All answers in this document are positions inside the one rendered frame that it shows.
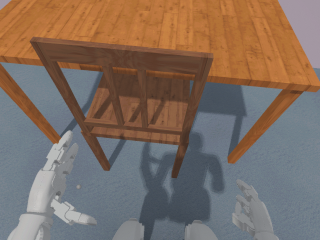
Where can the left robot hand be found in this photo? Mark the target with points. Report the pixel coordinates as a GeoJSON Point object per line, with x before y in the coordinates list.
{"type": "Point", "coordinates": [51, 179]}

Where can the robot left shin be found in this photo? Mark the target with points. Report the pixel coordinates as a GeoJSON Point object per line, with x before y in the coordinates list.
{"type": "Point", "coordinates": [133, 219]}

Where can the table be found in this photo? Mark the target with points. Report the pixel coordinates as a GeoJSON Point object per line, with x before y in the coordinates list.
{"type": "Point", "coordinates": [252, 42]}

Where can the right robot hand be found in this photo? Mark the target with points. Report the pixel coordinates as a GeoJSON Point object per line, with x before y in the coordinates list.
{"type": "Point", "coordinates": [256, 218]}

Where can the chair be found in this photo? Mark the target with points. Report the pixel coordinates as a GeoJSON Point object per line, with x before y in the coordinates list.
{"type": "Point", "coordinates": [126, 106]}

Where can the robot left forearm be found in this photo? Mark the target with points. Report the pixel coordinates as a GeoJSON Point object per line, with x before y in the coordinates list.
{"type": "Point", "coordinates": [32, 226]}

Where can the right robot thigh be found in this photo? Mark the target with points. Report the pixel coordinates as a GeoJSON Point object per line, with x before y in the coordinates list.
{"type": "Point", "coordinates": [197, 231]}

